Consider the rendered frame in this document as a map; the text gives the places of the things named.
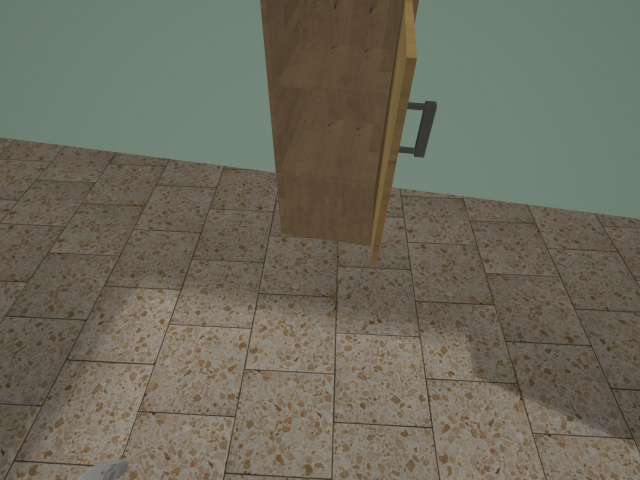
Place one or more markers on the left robot hand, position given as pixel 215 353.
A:
pixel 106 470

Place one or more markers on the cupboard door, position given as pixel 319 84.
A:
pixel 400 87

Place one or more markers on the handle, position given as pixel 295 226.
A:
pixel 429 110

